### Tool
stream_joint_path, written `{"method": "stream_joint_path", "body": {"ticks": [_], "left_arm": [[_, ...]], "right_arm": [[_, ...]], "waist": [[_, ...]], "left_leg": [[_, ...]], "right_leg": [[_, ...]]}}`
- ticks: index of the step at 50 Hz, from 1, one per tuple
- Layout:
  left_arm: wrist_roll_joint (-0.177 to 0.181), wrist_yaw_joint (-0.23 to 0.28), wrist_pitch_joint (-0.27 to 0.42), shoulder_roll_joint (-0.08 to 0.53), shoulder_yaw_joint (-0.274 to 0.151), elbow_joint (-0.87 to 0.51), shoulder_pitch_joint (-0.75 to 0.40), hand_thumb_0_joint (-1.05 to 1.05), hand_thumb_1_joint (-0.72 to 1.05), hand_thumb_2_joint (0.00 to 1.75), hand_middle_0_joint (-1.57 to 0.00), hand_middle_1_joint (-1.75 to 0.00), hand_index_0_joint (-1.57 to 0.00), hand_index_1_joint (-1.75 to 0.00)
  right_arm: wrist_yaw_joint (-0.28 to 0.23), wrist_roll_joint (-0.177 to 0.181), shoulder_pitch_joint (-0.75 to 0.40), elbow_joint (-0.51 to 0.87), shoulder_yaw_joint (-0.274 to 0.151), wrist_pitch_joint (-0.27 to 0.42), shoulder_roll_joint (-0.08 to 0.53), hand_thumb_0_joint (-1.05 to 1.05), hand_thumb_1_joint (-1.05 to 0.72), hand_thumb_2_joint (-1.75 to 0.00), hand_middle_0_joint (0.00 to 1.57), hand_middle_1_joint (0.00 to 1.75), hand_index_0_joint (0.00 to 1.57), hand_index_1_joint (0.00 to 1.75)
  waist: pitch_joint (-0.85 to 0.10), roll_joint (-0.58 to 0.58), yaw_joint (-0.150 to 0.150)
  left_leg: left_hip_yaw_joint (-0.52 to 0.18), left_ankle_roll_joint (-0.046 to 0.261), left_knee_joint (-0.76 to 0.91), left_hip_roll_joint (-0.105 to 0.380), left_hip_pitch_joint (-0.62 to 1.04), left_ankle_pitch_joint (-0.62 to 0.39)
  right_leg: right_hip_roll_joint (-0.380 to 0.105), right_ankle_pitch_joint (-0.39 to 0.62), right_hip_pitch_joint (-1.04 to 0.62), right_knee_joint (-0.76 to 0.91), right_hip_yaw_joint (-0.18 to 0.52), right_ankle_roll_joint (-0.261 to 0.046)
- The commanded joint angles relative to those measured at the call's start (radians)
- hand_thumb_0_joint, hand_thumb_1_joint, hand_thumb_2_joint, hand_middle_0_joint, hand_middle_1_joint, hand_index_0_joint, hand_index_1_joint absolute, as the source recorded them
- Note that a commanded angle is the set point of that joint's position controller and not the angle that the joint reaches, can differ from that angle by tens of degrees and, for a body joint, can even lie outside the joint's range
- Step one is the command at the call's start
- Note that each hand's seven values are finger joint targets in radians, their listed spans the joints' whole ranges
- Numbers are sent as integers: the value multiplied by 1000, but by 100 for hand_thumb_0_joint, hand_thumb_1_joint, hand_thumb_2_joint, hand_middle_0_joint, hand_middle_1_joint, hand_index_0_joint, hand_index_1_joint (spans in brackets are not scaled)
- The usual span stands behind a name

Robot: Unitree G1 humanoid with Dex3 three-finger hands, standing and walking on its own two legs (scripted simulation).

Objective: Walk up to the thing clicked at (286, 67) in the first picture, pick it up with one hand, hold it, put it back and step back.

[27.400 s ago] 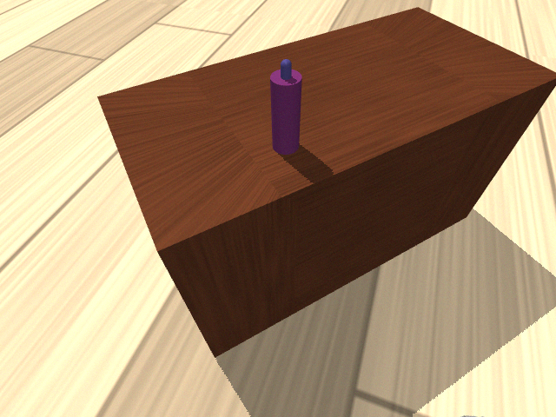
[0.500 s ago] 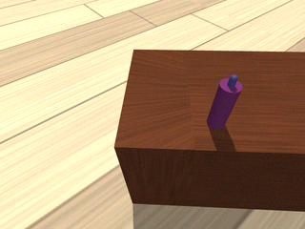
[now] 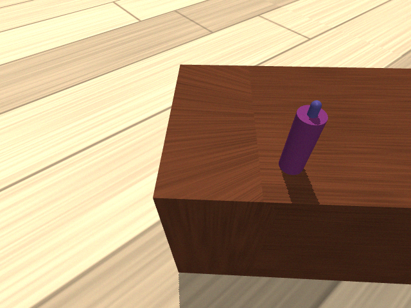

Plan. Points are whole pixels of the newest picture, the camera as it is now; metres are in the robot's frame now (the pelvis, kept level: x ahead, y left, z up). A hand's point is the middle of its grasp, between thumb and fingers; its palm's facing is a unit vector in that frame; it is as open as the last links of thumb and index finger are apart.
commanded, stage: stand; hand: right
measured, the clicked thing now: (302, 137) +0.46 -0.22 +0.03
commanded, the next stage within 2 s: step back in 1.66 s
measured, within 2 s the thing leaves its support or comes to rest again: neither
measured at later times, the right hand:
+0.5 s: hand out of the picture +0.08 -0.25 -0.16, palm faces -0.04 +0.94 -0.34, open 7.4 cm
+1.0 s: hand out of the picture +0.07 -0.25 -0.16, palm faces -0.05 +0.94 -0.34, open 7.4 cm
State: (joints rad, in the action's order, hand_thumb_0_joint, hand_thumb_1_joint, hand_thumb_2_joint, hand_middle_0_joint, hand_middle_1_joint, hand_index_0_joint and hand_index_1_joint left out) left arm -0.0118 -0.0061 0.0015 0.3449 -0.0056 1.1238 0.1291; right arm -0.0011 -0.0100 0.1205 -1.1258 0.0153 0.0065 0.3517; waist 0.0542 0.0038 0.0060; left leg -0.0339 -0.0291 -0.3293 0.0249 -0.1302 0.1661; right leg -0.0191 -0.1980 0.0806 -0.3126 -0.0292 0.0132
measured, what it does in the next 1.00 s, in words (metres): stands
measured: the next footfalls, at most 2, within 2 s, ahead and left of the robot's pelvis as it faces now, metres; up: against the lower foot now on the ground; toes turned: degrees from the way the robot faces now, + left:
left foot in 2.00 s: -0.02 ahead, +0.15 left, +0.00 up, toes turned -1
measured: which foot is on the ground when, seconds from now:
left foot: down 0.00-1.00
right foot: down 0.00-1.00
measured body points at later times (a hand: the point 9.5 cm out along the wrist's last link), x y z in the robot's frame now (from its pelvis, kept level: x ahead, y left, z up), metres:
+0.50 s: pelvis +0.00 +0.00 +0.00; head +0.01 +0.00 +0.45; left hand +0.07 +0.30 -0.13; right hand +0.08 -0.30 -0.13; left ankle +0.01 +0.14 -0.75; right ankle -0.02 -0.13 -0.75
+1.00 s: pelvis +0.00 +0.00 +0.00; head +0.01 +0.00 +0.45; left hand +0.06 +0.31 -0.13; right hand +0.08 -0.29 -0.13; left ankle +0.01 +0.14 -0.75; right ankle -0.02 -0.13 -0.75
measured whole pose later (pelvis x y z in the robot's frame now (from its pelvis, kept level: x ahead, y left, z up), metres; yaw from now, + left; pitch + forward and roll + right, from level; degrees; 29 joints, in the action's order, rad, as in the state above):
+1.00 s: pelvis +0.00 +0.00 +0.00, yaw +0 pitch -2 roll +0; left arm -0.01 -0.01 0.00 0.35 -0.01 1.12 0.14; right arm 0.00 -0.01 0.12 -1.12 0.01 0.01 0.35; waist 0.05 0.00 0.01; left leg -0.03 -0.02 -0.33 0.02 -0.12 0.17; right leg -0.03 -0.20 0.07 -0.32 -0.03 0.02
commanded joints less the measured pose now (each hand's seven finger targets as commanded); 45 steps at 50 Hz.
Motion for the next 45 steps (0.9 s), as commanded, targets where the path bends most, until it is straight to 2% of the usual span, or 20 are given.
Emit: {"method": "stream_joint_path", "body": {"ticks": [1,14,18,19,21,26,27,35,39,45], "left_arm": [[-2,16,24,220,-40,-54,-33,0,90,90,-20,-30,-20,-30],[0,15,25,216,-39,-55,-29,0,90,90,-20,-30,-20,-30],[0,16,21,219,-41,-56,-38,0,90,90,-20,-30,-20,-30],[0,16,23,215,-40,-57,-32,0,90,90,-20,-30,-20,-30],[-1,15,23,219,-41,-55,-33,0,90,90,-20,-30,-20,-30],[-1,16,23,217,-41,-57,-34,0,90,90,-20,-30,-20,-30],[0,16,22,219,-41,-57,-37,0,90,90,-20,-30,-20,-30],[1,14,22,216,-41,-60,-25,0,90,90,-20,-30,-20,-30],[-1,14,20,215,-41,-55,-26,0,90,90,-20,-30,-20,-30],[-2,15,21,216,-41,-56,-27,0,90,90,-20,-30,-20,-30]], "right_arm": [[-12,1,-36,59,-43,19,210,0,-90,-90,20,30,20,30],[-13,1,-32,59,-42,21,213,0,-90,-90,20,30,20,30],[-14,0,-30,60,-43,22,208,0,-90,-90,20,30,20,30],[-14,-1,-37,63,-46,22,216,0,-90,-90,20,30,20,30],[-15,0,-33,61,-45,21,212,0,-90,-90,20,30,20,30],[-14,0,-35,66,-46,20,212,0,-90,-90,20,30,20,30],[-13,0,-28,65,-45,20,206,0,-90,-90,20,30,20,30],[-14,0,-43,68,-47,22,215,0,-90,-90,20,30,20,30],[-14,0,-32,65,-44,21,212,0,-90,-90,20,30,20,30],[-12,0,-35,65,-47,20,218,0,-90,-90,20,30,20,30]], "waist": [[-72,-10,-5],[-78,-5,-1],[-74,-3,-4],[-87,1,1],[-76,-2,-2],[-77,-6,-1],[-69,-1,-7],[-72,6,3],[-61,3,-2],[-61,-1,-2]], "left_leg": [[-72,44,33,96,14,-143],[-70,46,29,100,22,-188],[-73,44,35,101,18,-185],[-73,47,24,104,33,-213],[-68,47,29,97,23,-176],[-67,51,24,100,36,-175],[-73,43,37,97,22,-180],[-75,48,32,101,29,-181],[-74,49,40,97,15,-139],[-78,49,38,96,21,-131]], "right_leg": [[-116,130,-4,59,86,-29],[-118,164,-19,51,83,-27],[-117,147,-19,48,80,-29],[-119,177,-21,48,78,-29],[-120,159,-19,56,84,-30],[-121,153,-10,56,82,-32],[-117,149,-9,51,78,-31],[-118,134,-11,51,80,-31],[-118,115,-9,55,82,-31],[-117,101,2,60,81,-28]]}}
